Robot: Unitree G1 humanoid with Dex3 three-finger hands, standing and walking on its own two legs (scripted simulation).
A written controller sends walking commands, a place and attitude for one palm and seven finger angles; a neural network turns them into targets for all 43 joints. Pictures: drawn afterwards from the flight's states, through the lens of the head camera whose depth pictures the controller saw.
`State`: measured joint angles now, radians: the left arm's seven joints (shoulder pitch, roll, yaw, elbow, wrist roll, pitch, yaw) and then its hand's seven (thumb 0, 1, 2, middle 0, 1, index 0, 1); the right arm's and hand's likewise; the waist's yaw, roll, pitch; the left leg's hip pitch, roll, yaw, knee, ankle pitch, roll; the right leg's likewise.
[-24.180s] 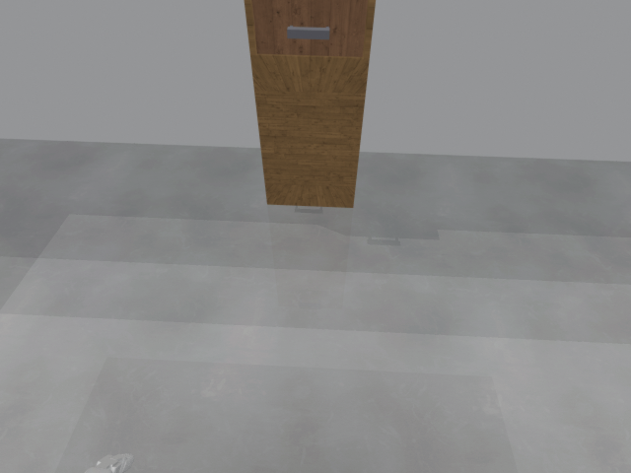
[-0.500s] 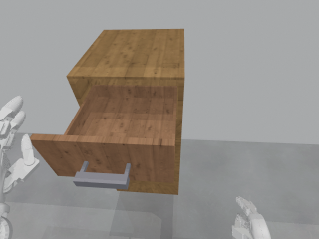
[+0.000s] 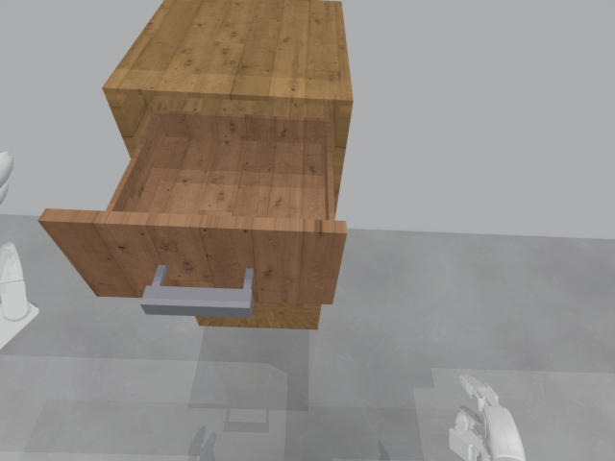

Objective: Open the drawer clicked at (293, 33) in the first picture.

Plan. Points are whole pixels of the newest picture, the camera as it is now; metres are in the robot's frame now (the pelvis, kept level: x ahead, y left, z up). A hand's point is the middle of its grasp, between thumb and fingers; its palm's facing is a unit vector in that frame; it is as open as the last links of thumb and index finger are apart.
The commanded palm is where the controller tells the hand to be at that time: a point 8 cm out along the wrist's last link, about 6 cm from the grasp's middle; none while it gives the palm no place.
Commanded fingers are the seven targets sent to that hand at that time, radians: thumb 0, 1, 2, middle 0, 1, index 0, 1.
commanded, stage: step back with the hand held close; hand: left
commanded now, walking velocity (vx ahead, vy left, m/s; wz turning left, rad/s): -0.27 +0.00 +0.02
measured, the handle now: (202, 287) +0.32 +0.17 +0.04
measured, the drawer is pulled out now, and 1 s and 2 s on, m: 0.28 0.28 0.28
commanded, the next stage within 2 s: stop stepping back and stand still in 0.60 s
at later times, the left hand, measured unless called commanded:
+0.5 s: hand out of the picture +0.12 +0.25 +0.22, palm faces +0.40 -0.80 -0.44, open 7.4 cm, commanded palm +0.05 +0.29 +0.23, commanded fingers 0.00 0.90 0.90 -0.20 -0.30 -0.20 -0.30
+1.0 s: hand out of the picture -0.04 +0.25 +0.20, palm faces +0.49 -0.78 -0.39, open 7.4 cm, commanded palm -0.10 +0.28 +0.23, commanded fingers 0.00 0.90 0.90 -0.20 -0.30 -0.20 -0.30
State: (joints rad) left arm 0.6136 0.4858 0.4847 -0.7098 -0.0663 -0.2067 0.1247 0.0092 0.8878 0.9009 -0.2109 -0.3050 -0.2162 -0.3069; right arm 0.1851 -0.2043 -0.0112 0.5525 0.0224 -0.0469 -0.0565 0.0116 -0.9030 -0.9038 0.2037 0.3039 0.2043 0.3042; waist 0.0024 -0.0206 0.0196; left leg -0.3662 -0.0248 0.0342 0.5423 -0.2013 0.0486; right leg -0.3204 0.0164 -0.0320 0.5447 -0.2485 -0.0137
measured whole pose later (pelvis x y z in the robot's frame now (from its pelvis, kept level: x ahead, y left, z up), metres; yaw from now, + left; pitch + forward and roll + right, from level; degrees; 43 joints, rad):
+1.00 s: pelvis -0.22 -0.01 +0.00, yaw +2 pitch +0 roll +0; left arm 0.53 0.37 0.44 -0.59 -0.04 -0.19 0.16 0.00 0.89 0.90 -0.21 -0.30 -0.21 -0.31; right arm 0.24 -0.25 -0.04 0.64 0.03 -0.07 -0.06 0.01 -0.90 -0.90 0.20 0.30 0.20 0.30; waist -0.01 -0.03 -0.03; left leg -0.26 0.00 0.02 0.54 -0.28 0.02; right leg -0.22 -0.03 -0.08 0.55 -0.32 0.01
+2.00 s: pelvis -0.27 +0.00 -0.01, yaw +4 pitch -1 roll +1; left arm 0.28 0.17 0.03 0.63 0.03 0.09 0.00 0.01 0.91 0.90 -0.19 -0.30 -0.19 -0.30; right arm 0.19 -0.22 0.00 0.85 -0.02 0.00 0.00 0.01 -0.91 -0.90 0.20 0.30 0.20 0.30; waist -0.03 0.02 0.02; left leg -0.31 0.00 0.05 0.61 -0.29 0.02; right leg -0.31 -0.01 -0.07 0.64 -0.32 -0.03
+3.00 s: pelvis -0.27 +0.00 +0.01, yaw +2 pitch -2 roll +0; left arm 0.27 0.12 0.02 1.13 0.01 0.01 0.03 0.00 0.91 0.90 -0.20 -0.30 -0.20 -0.30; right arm 0.31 -0.11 -0.01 1.11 -0.01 0.01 -0.03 0.00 -0.91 -0.90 0.20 0.30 0.20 0.30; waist -0.01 0.02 0.07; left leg -0.20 0.01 0.07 0.42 -0.19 0.01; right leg -0.19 0.02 -0.05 0.42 -0.20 -0.04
